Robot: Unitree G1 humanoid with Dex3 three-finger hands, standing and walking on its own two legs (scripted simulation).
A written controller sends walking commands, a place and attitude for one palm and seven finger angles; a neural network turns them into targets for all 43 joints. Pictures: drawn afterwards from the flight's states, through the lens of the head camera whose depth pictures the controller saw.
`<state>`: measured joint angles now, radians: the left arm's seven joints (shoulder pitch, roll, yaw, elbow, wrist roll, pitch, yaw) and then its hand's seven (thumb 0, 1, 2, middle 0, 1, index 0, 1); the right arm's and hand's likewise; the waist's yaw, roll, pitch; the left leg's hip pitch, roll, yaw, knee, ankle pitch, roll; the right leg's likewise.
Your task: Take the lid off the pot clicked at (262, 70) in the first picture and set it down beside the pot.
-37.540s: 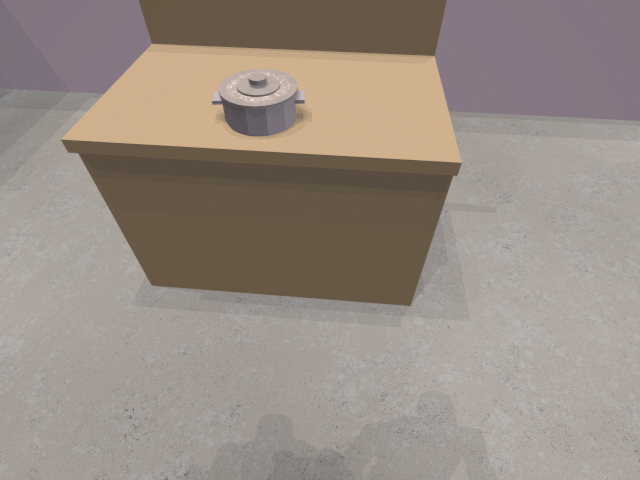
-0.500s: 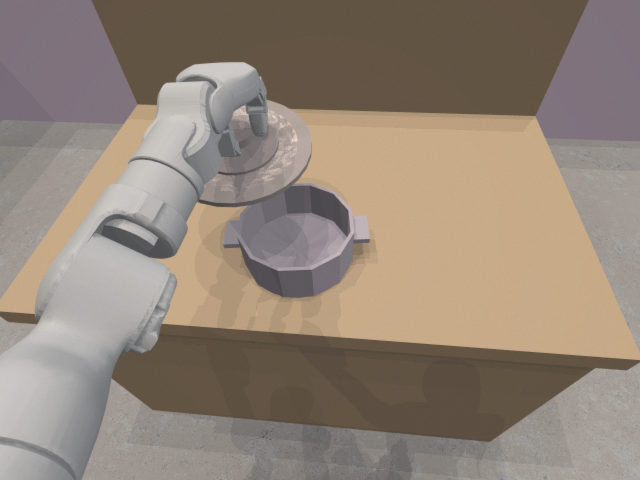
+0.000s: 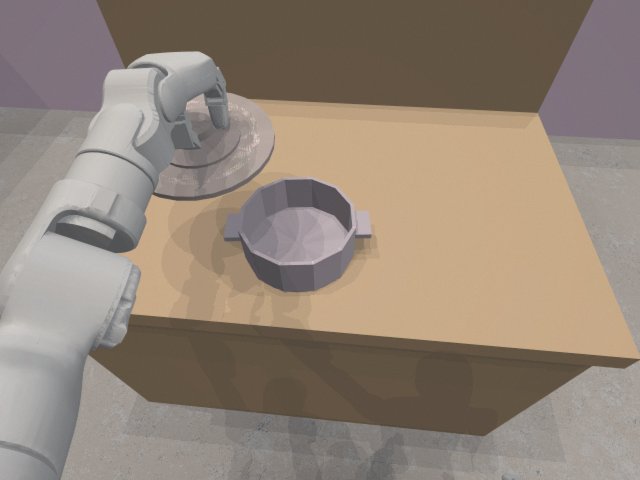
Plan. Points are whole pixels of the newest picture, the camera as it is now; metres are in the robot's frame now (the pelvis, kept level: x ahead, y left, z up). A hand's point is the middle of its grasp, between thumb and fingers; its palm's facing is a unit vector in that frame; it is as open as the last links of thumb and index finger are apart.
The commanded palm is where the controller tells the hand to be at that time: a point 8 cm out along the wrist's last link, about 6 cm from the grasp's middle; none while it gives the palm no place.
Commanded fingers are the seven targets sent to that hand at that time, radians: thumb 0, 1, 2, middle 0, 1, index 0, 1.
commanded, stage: move the lid sideways beside the pot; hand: left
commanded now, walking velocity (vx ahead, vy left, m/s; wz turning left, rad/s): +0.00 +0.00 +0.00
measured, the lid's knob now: (194, 127) +0.52 +0.15 +0.17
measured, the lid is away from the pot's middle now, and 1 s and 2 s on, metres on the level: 0.13 0.24 0.23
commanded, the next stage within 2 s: lower the lid onto the table in 0.92 s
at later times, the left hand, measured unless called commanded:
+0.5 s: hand (127, 131) +0.49 +0.21 +0.19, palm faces -0.33 -0.03 -0.95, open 7.0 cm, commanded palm +0.50 +0.22 +0.26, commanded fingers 0.00 0.73 0.90 -0.80 -1.05 -0.87 -1.09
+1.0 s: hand (94, 128) +0.49 +0.25 +0.19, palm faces -0.32 -0.03 -0.95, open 7.0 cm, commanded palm +0.50 +0.24 +0.26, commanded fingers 0.00 0.73 0.90 -0.80 -1.05 -0.87 -1.09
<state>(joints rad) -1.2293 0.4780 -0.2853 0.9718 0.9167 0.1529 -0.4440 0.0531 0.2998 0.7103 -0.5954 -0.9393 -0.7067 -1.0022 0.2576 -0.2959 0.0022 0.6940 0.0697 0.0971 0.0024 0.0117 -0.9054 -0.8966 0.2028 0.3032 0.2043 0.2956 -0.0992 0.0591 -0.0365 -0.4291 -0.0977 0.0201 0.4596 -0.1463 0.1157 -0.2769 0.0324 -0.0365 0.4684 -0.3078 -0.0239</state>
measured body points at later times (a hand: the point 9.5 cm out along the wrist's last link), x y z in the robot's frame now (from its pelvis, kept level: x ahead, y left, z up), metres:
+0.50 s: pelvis +0.00 +0.02 +0.00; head +0.05 +0.02 +0.44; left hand +0.50 +0.21 +0.24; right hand +0.05 -0.27 -0.12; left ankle +0.05 +0.04 -0.74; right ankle -0.05 -0.11 -0.73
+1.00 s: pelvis +0.00 +0.04 -0.01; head +0.06 +0.04 +0.44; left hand +0.50 +0.25 +0.24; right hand +0.03 -0.25 -0.13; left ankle +0.05 +0.04 -0.74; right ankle -0.05 -0.11 -0.73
